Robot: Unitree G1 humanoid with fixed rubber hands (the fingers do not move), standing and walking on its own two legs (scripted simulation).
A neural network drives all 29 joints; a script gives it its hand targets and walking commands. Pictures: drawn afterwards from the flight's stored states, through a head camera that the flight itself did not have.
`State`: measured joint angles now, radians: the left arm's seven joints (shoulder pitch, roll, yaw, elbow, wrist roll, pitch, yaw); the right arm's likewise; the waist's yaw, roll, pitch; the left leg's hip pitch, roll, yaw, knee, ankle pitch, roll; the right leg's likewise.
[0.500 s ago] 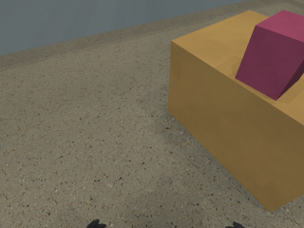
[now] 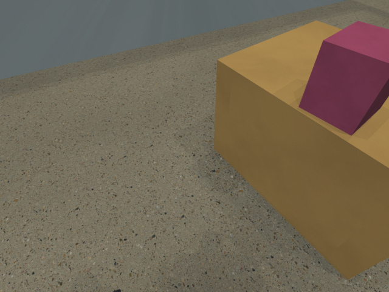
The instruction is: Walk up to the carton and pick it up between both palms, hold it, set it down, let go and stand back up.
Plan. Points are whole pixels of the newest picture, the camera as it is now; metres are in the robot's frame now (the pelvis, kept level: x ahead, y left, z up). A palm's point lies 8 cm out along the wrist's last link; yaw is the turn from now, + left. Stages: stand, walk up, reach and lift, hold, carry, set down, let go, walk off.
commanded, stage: stand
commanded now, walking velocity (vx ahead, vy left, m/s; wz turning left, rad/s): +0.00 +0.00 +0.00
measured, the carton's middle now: (354, 78) +0.76 -0.48 +0.02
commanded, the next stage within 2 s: walk up in 0.98 s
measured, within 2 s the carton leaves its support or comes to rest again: neither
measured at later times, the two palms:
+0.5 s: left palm out of the picture +0.07 +0.22 -0.12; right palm out of the picture +0.06 -0.23 -0.12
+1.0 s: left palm out of the picture +0.01 +0.21 -0.13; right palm out of the picture +0.00 -0.22 -0.13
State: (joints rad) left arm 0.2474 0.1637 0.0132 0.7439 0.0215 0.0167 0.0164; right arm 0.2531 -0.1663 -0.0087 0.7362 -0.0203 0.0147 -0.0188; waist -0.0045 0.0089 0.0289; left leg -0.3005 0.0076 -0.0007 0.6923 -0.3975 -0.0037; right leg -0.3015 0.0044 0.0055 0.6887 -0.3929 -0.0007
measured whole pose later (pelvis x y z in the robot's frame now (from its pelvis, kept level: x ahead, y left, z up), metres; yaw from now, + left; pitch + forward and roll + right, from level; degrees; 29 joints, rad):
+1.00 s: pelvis +0.00 -0.01 +0.02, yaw +0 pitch -3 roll +0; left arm 0.28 0.12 0.02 1.08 0.01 0.00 0.04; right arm 0.28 -0.12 -0.02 1.09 -0.01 0.01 -0.04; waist 0.00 0.00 0.07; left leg -0.13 0.01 0.00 0.49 -0.30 -0.02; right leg -0.14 0.01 0.01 0.50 -0.30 -0.01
